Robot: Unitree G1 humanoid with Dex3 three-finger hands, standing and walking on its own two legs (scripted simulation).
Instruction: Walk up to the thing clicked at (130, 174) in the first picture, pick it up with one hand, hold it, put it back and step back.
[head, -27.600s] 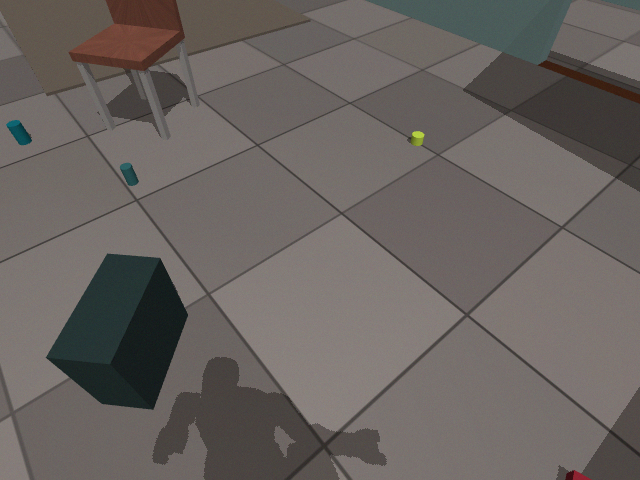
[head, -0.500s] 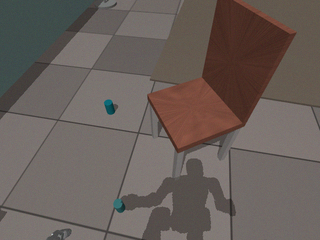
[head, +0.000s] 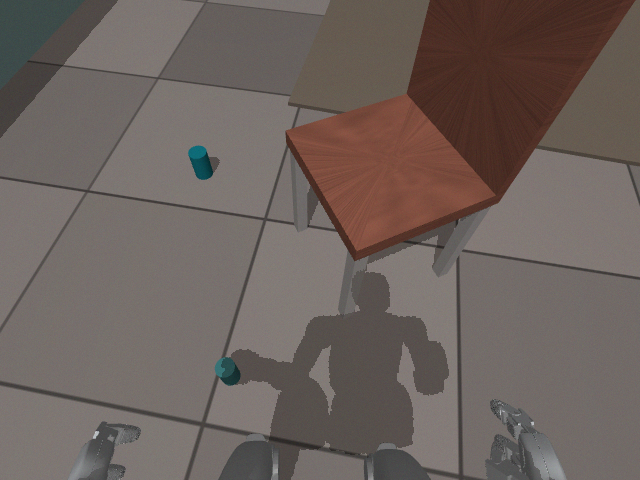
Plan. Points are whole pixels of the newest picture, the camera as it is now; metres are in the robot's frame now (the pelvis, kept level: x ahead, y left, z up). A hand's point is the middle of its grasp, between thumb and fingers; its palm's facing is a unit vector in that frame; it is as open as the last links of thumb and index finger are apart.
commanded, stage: rise first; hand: left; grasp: from above
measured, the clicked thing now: (228, 371) +0.40 +0.25 -0.65
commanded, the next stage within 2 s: none
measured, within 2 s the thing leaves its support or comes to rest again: neither
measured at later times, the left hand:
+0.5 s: hand (159, 440) +0.21 +0.28 -0.30, palm faces -0.43 -0.56 -0.71, open 14.0 cm
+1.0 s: hand (180, 405) +0.29 +0.30 -0.44, palm faces -0.49 -0.19 -0.85, open 14.1 cm
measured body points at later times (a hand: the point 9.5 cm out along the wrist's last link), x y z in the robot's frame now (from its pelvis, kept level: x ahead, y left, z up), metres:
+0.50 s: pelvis -0.03 +0.00 -0.16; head +0.14 +0.01 +0.26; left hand +0.23 +0.31 -0.26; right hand +0.18 -0.26 -0.27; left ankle +0.03 +0.13 -0.67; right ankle +0.00 -0.13 -0.67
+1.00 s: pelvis -0.09 +0.00 -0.30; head +0.12 +0.02 +0.10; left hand +0.31 +0.31 -0.39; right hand +0.00 -0.28 -0.43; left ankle +0.02 +0.13 -0.67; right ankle -0.01 -0.13 -0.67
